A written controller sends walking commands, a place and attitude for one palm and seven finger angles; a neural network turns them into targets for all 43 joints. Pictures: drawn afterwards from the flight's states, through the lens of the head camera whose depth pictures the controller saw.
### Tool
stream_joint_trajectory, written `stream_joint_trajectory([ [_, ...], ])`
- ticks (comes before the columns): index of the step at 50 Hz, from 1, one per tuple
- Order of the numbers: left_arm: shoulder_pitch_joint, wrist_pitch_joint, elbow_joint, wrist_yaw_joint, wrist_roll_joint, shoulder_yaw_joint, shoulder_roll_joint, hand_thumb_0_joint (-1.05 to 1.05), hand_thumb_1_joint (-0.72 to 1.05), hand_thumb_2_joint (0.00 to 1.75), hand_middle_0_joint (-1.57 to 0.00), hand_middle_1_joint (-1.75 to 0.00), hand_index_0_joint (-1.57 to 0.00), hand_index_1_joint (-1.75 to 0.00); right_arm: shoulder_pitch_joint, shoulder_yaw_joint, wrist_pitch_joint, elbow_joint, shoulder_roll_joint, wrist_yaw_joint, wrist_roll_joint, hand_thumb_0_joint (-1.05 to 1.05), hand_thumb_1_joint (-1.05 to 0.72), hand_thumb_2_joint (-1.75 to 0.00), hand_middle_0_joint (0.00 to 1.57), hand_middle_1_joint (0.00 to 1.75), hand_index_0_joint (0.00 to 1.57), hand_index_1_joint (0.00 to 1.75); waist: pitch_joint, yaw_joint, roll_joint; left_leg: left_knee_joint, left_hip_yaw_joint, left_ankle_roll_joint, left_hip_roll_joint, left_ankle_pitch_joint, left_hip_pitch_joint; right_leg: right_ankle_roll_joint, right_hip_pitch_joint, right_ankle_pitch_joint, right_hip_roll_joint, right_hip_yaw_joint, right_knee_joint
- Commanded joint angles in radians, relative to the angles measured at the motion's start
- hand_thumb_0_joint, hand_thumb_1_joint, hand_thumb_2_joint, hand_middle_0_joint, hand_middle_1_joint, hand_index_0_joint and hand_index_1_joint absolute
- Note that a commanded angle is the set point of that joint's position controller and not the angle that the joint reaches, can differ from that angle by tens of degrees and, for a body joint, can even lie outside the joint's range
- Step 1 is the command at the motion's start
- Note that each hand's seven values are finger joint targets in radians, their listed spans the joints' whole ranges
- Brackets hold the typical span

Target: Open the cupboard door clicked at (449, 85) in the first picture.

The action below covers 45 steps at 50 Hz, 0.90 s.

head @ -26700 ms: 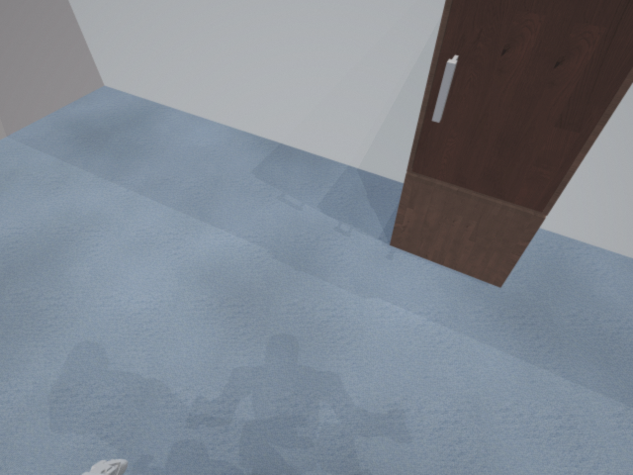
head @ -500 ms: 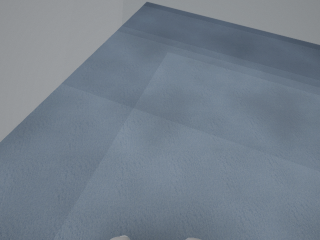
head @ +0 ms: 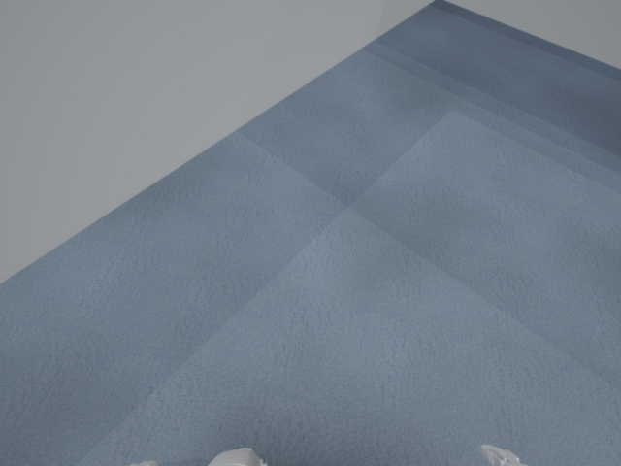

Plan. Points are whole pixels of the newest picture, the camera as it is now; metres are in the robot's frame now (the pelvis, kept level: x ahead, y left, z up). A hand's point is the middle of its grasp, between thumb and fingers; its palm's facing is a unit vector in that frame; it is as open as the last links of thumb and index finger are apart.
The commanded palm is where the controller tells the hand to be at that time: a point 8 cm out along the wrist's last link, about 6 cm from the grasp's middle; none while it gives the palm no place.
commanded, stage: turn to face it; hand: left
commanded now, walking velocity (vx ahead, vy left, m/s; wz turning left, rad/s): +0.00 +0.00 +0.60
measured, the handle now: out of the picture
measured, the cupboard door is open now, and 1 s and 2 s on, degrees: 43 43 43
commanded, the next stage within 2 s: none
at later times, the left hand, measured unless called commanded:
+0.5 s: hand out of the picture +0.05 +0.17 -0.15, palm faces +0.28 -0.92 -0.28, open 7.4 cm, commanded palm none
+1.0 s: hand out of the picture +0.00 +0.20 -0.15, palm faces +0.56 -0.78 -0.28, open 7.4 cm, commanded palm none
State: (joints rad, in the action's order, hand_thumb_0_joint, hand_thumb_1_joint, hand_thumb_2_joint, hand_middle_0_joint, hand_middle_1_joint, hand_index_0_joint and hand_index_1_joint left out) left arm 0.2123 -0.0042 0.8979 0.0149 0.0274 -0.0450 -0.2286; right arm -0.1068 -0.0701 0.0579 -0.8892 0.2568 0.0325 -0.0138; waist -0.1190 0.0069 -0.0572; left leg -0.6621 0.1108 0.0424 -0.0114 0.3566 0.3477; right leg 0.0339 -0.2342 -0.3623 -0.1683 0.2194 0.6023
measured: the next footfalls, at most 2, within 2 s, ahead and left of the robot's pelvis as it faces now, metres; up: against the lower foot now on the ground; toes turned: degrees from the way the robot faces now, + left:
left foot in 0.02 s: +0.05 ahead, +0.11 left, +0.00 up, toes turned +7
right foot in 0.34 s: +0.09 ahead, -0.16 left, +0.00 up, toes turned +9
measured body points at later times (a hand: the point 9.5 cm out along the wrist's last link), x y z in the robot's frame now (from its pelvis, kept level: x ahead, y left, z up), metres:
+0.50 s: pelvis +0.02 -0.05 +0.00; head +0.07 -0.04 +0.45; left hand +0.04 +0.22 -0.13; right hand +0.17 -0.28 -0.14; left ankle -0.04 +0.07 -0.66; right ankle +0.05 -0.16 -0.73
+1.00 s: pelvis +0.03 -0.05 +0.01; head +0.08 -0.01 +0.45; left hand -0.03 +0.24 -0.13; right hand +0.23 -0.23 -0.14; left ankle -0.03 +0.06 -0.73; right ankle +0.11 -0.17 -0.71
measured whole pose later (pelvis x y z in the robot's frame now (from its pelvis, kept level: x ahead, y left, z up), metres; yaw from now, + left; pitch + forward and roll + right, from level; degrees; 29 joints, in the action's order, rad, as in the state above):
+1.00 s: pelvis +0.03 -0.05 +0.01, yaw +36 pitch +2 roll -1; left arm 0.12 -0.05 0.87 0.01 0.01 -0.07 -0.27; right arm -0.19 -0.06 0.05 -0.91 0.22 0.01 -0.03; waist -0.10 0.02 0.01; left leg -0.53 -0.11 0.00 0.02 0.25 0.31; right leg 0.07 -0.37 -0.40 -0.04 0.01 0.74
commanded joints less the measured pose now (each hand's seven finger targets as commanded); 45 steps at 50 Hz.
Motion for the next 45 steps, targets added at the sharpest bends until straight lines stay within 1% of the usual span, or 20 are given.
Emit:
stream_joint_trajectory([
  [1, -0.022, 0.004, -0.128, -0.005, -0.022, -0.038, -0.113, 0.0, 0.9, 0.9, -0.2, -0.3, -0.2, -0.3, -0.197, -0.063, -0.039, 0.046, 0.273, -0.013, -0.014, 0.0, -0.9, -0.9, 0.2, 0.3, 0.2, 0.3, 0.28, 0.103, 0.378, 0.256, -0.514, -0.254, -0.412, -0.805, -0.444, 0.071, -0.347, -0.264, 0.039, -0.039, 0.448],
  [2, -0.086, -0.013, -0.157, 0.003, -0.01, -0.034, -0.138, 0.0, 0.9, 0.9, -0.2, -0.3, -0.2, -0.3, -0.247, -0.066, -0.031, 0.023, 0.293, -0.022, -0.009, 0.0, -0.9, -0.9, 0.2, 0.3, 0.2, 0.3, 0.267, 0.116, 0.233, 0.254, -0.521, -0.321, -0.466, -0.754, -0.4, 0.055, -0.395, -0.318, 0.043, -0.17, 0.557],
  [4, -0.112, -0.016, -0.126, 0.008, -0.012, -0.04, -0.119, 0.0, 0.9, 0.9, -0.2, -0.3, -0.2, -0.3, -0.17, -0.053, -0.041, 0.036, 0.238, -0.045, -0.01, 0.0, -0.9, -0.9, 0.2, 0.3, 0.2, 0.3, 0.224, 0.08, 0.294, 0.256, -0.441, -0.265, -0.345, -0.671, -0.304, 0.051, -0.409, -0.2, 0.045, -0.232, 0.594],
  [7, -0.054, -0.026, -0.09, -0.006, -0.014, -0.043, -0.109, 0.0, 0.9, 0.9, -0.2, -0.3, -0.2, -0.3, -0.066, -0.036, -0.045, 0.064, 0.194, -0.047, -0.012, 0.0, -0.9, -0.9, 0.2, 0.3, 0.2, 0.3, 0.192, 0.018, 0.218, 0.265, -0.328, -0.206, -0.245, -0.569, -0.214, 0.053, -0.31, -0.097, 0.072, -0.214, 0.487],
  [12, -0.044, -0.026, -0.095, -0.006, -0.017, -0.039, -0.096, 0.0, 0.9, 0.9, -0.2, -0.3, -0.2, -0.3, -0.041, -0.045, -0.034, 0.062, 0.199, -0.038, -0.016, 0.0, -0.9, -0.9, 0.2, 0.3, 0.2, 0.3, 0.167, 0.01, 0.232, 0.282, -0.362, -0.19, -0.207, -0.388, -0.1, 0.038, -0.143, -0.076, 0.127, -0.179, 0.212],
  [15, 0.064, -0.012, -0.077, -0.003, -0.015, -0.048, -0.118, 0.0, 0.9, 0.9, -0.2, -0.3, -0.2, -0.3, 0.022, -0.05, -0.024, 0.085, 0.189, -0.035, -0.007, 0.0, -0.9, -0.9, 0.2, 0.3, 0.2, 0.3, 0.166, -0.05, 0.194, 0.201, -0.364, -0.141, -0.15, -0.267, 0.045, 0.026, 0.083, 0.089, 0.153, -0.159, -0.063],
  [16, 0.101, -0.002, -0.074, 0.005, -0.006, -0.061, -0.17, 0.0, 0.9, 0.9, -0.2, -0.3, -0.2, -0.3, 0.027, -0.046, -0.021, 0.098, 0.141, -0.03, 0.001, 0.0, -0.9, -0.9, 0.2, 0.3, 0.2, 0.3, 0.162, -0.07, 0.043, 0.074, -0.302, -0.086, -0.065, -0.095, 0.166, -0.005, 0.183, 0.058, 0.034, -0.277, -0.239],
  [17, 0.102, 0.005, -0.083, 0.012, 0.009, -0.077, -0.262, 0.0, 0.9, 0.9, -0.2, -0.3, -0.2, -0.3, 0.014, -0.034, -0.022, 0.12, 0.07, -0.023, 0.005, 0.0, -0.9, -0.9, 0.2, 0.3, 0.2, 0.3, 0.152, -0.076, -0.275, -0.2, -0.121, -0.002, 0.088, 0.202, 0.301, -0.122, 0.206, 0.071, -0.256, -0.593, -0.367],
  [18, 0.072, 0.0, -0.102, 0.012, 0.0, -0.066, -0.273, 0.0, 0.9, 0.9, -0.2, -0.3, -0.2, -0.3, 0.023, -0.038, -0.019, 0.128, 0.099, -0.016, -0.004, 0.0, -0.9, -0.9, 0.2, 0.3, 0.2, 0.3, 0.138, -0.071, -0.221, -0.431, -0.156, -0.016, 0.043, 0.264, 0.247, -0.196, 0.059, 0.084, -0.332, -0.581, -0.374],
  [19, 0.018, 0.005, -0.112, 0.016, -0.001, -0.062, -0.226, 0.0, 0.9, 0.9, -0.2, -0.3, -0.2, -0.3, 0.015, -0.045, -0.006, 0.103, 0.095, -0.014, -0.005, 0.0, -0.9, -0.9, 0.2, 0.3, 0.2, 0.3, 0.125, -0.033, -0.215, -0.568, -0.172, -0.014, 0.022, 0.194, 0.242, -0.186, -0.002, 0.039, -0.268, -0.551, -0.366],
  [21, -0.075, 0.003, -0.134, 0.02, -0.002, -0.044, -0.156, 0.0, 0.9, 0.9, -0.2, -0.3, -0.2, -0.3, -0.017, -0.039, -0.001, 0.073, 0.082, -0.004, -0.005, 0.0, -0.9, -0.9, 0.2, 0.3, 0.2, 0.3, 0.108, 0.014, -0.196, -0.593, -0.139, 0.007, -0.027, 0.096, 0.228, -0.151, 0.0, 0.23, -0.169, -0.325, -0.302],
  [23, -0.044, 0.011, -0.124, 0.019, -0.001, -0.041, -0.149, 0.0, 0.9, 0.9, -0.2, -0.3, -0.2, -0.3, -0.001, -0.027, -0.001, 0.069, 0.053, 0.0, 0.0, 0.0, -0.9, -0.9, 0.2, 0.3, 0.2, 0.3, 0.123, 0.001, -0.179, -0.444, -0.087, 0.024, -0.024, 0.103, 0.194, -0.14, 0.069, 0.458, -0.149, -0.222, -0.253],
  [27, 0.052, 0.014, -0.082, 0.017, 0.003, -0.058, -0.202, 0.0, 0.9, 0.9, -0.2, -0.3, -0.2, -0.3, 0.054, -0.007, -0.014, 0.08, 0.019, 0.003, 0.007, 0.0, -0.9, -0.9, 0.2, 0.3, 0.2, 0.3, 0.161, -0.054, -0.134, -0.152, -0.012, 0.022, 0.002, 0.128, 0.119, -0.149, 0.203, 0.679, -0.183, -0.187, -0.171],
  [31, 0.022, 0.005, -0.078, 0.008, -0.008, -0.069, -0.212, 0.0, 0.9, 0.9, -0.2, -0.3, -0.2, -0.3, -0.04, -0.014, -0.024, 0.064, 0.061, -0.001, 0.005, 0.0, -0.9, -0.9, 0.2, 0.3, 0.2, 0.3, 0.183, 0.001, -0.109, 0.153, -0.003, -0.005, 0.006, -0.082, -0.103, -0.074, 0.095, 0.543, -0.173, -0.11, -0.04],
  [32, 0.012, -0.001, -0.092, 0.004, -0.016, -0.066, -0.185, 0.0, 0.9, 0.9, -0.2, -0.3, -0.2, -0.3, -0.105, -0.029, -0.034, 0.051, 0.12, -0.003, 0.0, 0.0, -0.9, -0.9, 0.2, 0.3, 0.2, 0.3, 0.232, 0.039, 0.035, 0.245, -0.106, -0.043, -0.075, -0.261, -0.277, -0.019, -0.042, 0.402, -0.133, -0.065, 0.11],
  [33, -0.009, -0.006, -0.136, -0.006, -0.022, -0.048, -0.109, 0.0, 0.9, 0.9, -0.2, -0.3, -0.2, -0.3, -0.179, -0.062, -0.039, 0.046, 0.247, -0.011, -0.012, 0.0, -0.9, -0.9, 0.2, 0.3, 0.2, 0.3, 0.249, 0.082, 0.376, 0.283, -0.505, -0.198, -0.371, -0.63, -0.411, 0.066, -0.337, -0.204, 0.022, -0.032, 0.35],
  [34, -0.088, -0.017, -0.169, 0.0, -0.01, -0.038, -0.119, 0.0, 0.9, 0.9, -0.2, -0.3, -0.2, -0.3, -0.237, -0.067, -0.029, 0.025, 0.282, -0.02, -0.012, 0.0, -0.9, -0.9, 0.2, 0.3, 0.2, 0.3, 0.231, 0.11, 0.304, 0.29, -0.545, -0.297, -0.447, -0.63, -0.347, 0.051, -0.382, -0.319, 0.044, -0.151, 0.485],
  [36, -0.136, -0.019, -0.142, 0.006, -0.01, -0.04, -0.107, 0.0, 0.9, 0.9, -0.2, -0.3, -0.2, -0.3, -0.198, -0.054, -0.042, 0.03, 0.222, -0.047, -0.013, 0.0, -0.9, -0.9, 0.2, 0.3, 0.2, 0.3, 0.217, 0.086, 0.278, 0.271, -0.491, -0.264, -0.349, -0.679, -0.316, 0.051, -0.428, -0.197, 0.046, -0.226, 0.583],
  [39, -0.074, -0.027, -0.093, -0.004, -0.013, -0.045, -0.106, 0.0, 0.9, 0.9, -0.2, -0.3, -0.2, -0.3, -0.1, -0.034, -0.049, 0.048, 0.173, -0.052, -0.009, 0.0, -0.9, -0.9, 0.2, 0.3, 0.2, 0.3, 0.192, 0.018, 0.218, 0.274, -0.336, -0.2, -0.234, -0.652, -0.252, 0.055, -0.347, -0.058, 0.063, -0.229, 0.544],
  [45, -0.095, -0.028, -0.106, -0.006, -0.015, -0.039, -0.098, 0.0, 0.9, 0.9, -0.2, -0.3, -0.2, -0.3, -0.088, -0.043, -0.04, 0.043, 0.189, -0.044, -0.015, 0.0, -0.9, -0.9, 0.2, 0.3, 0.2, 0.3, 0.168, 0.019, 0.21, 0.291, -0.38, -0.199, -0.206, -0.467, -0.181, 0.047, -0.215, -0.073, 0.114, -0.201, 0.272],
])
